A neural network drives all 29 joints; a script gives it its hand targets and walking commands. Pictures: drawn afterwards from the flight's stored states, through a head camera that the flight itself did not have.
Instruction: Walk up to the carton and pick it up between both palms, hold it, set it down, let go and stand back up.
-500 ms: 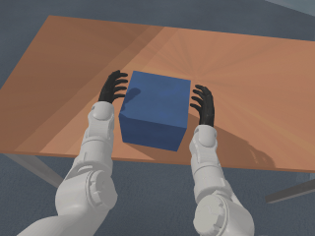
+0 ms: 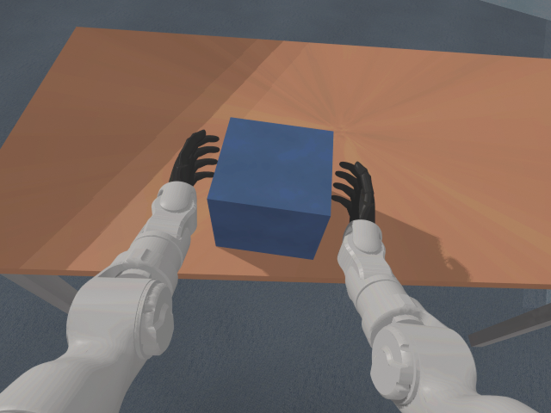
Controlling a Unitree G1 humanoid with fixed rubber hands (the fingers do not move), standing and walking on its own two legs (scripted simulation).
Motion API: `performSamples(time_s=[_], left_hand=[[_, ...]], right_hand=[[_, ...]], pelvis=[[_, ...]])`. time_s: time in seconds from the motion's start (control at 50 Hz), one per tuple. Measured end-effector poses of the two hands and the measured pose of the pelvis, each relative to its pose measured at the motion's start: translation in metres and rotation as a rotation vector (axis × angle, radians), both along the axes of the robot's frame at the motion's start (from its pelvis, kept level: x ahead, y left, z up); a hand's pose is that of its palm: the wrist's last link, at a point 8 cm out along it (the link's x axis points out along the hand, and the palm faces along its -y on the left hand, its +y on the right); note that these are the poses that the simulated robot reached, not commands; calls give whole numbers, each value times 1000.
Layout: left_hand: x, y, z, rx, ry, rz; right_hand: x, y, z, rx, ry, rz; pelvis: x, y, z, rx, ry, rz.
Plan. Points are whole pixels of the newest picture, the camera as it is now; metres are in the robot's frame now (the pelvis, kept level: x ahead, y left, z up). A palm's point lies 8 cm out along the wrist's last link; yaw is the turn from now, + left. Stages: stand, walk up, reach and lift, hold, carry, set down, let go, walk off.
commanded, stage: set down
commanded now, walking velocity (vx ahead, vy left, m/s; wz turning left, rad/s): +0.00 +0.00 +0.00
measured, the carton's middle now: (272, 190) +0.45 -0.04 +0.02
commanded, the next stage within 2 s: none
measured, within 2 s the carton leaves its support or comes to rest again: neither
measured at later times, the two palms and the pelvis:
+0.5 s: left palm (154, 131) +0.45 +0.11 +0.16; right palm (431, 159) +0.39 -0.23 +0.15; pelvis -0.04 -0.01 +0.00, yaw +0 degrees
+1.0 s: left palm (139, 116) +0.46 +0.13 +0.18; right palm (417, 149) +0.39 -0.21 +0.17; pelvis -0.01 -0.02 +0.01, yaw +0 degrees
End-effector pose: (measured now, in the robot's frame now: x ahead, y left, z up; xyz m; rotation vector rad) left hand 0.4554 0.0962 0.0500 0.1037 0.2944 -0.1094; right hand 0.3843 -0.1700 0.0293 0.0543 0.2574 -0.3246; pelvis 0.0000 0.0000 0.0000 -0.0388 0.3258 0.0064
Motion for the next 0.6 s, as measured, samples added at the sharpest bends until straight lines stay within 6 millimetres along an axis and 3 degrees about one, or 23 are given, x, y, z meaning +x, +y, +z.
performSamples(time_s=[0.12, 0.32, 0.48, 0.6], left_hand=[[5, 11, 33, 4, -60, -1], [-9, 28, 62, 18, -77, 6], [-9, 21, 106, 43, -87, 24], [-3, 10, 122, 10, -59, 36]], right_hand=[[12, -12, 38, -37, -50, 6], [-7, -48, 74, -14, -19, -55], [1, -61, 117, 8, -34, -2], [12, -57, 140, -18, -24, 21]], pelvis=[[-3, 4, -3, -7, -16, -3], [-21, 2, -2, -9, -77, 0], [-40, -4, -4, 18, -68, -4], [-40, -14, -2, 31, -67, -7]])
